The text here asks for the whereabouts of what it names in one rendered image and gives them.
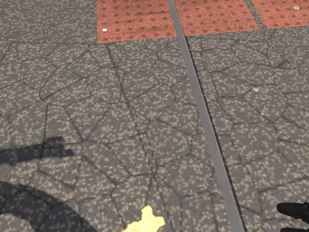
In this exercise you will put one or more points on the right robot hand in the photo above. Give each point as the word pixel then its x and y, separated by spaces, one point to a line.
pixel 296 210

